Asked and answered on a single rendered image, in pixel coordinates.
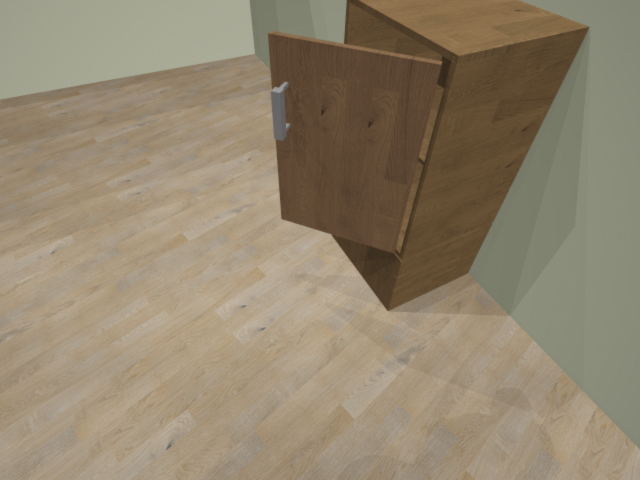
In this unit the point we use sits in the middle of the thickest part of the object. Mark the cupboard door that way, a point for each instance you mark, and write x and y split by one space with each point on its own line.
357 121

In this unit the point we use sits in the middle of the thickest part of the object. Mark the handle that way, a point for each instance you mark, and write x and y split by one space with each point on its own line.
278 111

